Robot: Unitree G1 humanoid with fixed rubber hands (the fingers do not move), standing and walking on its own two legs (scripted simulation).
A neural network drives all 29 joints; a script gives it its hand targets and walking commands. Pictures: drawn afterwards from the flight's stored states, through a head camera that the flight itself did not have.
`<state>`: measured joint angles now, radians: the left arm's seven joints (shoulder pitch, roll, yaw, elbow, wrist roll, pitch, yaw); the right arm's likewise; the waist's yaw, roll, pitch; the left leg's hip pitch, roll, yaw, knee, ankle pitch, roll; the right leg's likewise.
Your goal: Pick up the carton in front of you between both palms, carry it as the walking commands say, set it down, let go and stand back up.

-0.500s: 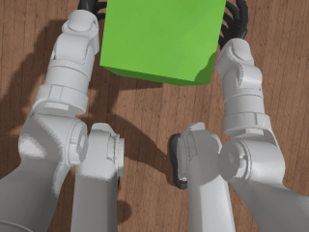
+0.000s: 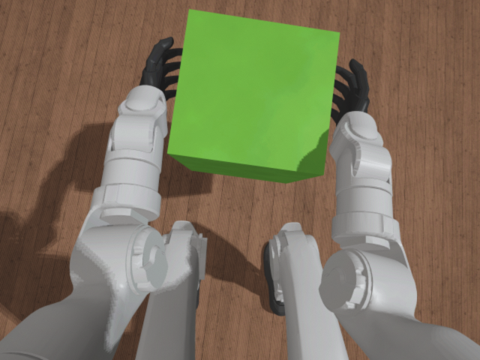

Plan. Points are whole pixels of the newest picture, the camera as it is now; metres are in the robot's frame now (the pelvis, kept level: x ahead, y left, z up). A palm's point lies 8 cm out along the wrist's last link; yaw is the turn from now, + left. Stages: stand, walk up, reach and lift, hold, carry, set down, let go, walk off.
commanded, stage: reach and lift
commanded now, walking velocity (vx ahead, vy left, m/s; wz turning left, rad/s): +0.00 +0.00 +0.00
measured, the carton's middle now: (249, 116) +0.50 -0.01 -0.14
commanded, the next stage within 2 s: none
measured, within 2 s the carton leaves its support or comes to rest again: neither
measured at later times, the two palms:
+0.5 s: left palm (105, 70) +0.45 +0.15 +0.10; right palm (425, 92) +0.44 -0.15 +0.11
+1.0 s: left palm out of the picture +0.39 +0.15 +0.25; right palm out of the picture +0.40 -0.15 +0.26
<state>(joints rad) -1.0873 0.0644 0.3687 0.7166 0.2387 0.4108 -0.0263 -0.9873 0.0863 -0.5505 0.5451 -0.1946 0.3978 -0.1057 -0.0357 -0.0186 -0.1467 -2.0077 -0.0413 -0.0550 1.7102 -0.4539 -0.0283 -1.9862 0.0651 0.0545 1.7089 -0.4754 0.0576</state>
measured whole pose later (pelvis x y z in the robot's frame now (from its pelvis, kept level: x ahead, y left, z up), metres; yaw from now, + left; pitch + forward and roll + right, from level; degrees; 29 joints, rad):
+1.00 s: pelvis +0.09 -0.01 +0.25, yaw +1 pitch +7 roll +0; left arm -0.31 -0.14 0.28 0.44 0.23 0.48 0.01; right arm -0.32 0.17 -0.32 0.44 -0.24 0.46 -0.05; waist 0.00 -0.01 -0.10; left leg -0.49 -0.02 -0.06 0.66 -0.29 -0.02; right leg -0.48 0.02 0.07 0.67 -0.31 0.01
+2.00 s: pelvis +0.10 -0.01 +0.28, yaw +1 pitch -5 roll +0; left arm -0.25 -0.15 0.21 0.28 0.28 0.69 -0.01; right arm -0.28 0.16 -0.24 0.30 -0.29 0.66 -0.01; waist 0.01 -0.01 0.02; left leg -0.09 -0.01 -0.06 0.36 -0.18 -0.01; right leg -0.09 0.01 0.07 0.38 -0.20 0.01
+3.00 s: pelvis +0.12 -0.02 +0.27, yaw +0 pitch +0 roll +0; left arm -0.25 -0.15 0.18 0.07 0.20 0.86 0.02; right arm -0.26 0.15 -0.20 0.07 -0.23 0.85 -0.04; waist 0.01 0.03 -0.12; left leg -0.25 0.02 -0.04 0.53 -0.29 -0.02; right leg -0.24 0.00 0.00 0.52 -0.30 0.00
